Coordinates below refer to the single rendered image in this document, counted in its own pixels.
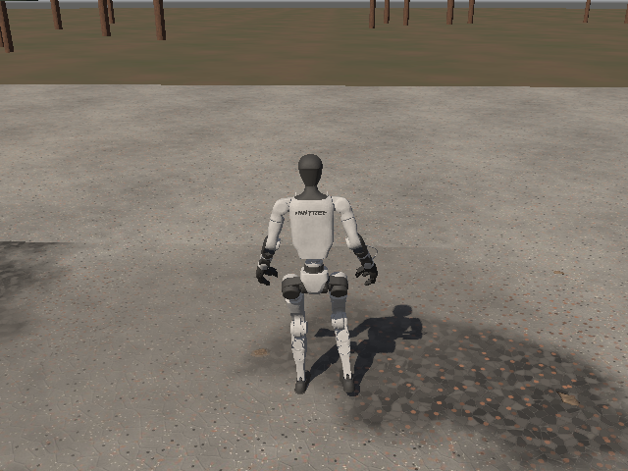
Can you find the robot right upper arm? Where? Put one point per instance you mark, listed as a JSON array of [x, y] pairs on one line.
[[347, 218]]

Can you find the right robot hand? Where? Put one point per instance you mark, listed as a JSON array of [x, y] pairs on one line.
[[372, 272]]

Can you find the left robot hand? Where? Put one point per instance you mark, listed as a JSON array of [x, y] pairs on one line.
[[259, 275]]

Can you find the robot right forearm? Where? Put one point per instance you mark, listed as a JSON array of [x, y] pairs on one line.
[[363, 255]]

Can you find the robot left thigh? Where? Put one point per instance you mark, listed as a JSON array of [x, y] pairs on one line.
[[291, 289]]

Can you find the robot right shin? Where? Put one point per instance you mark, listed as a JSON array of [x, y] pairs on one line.
[[343, 344]]

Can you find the robot left forearm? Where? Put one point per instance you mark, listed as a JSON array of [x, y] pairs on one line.
[[265, 257]]

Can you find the robot left upper arm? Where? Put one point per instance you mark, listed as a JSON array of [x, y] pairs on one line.
[[280, 208]]

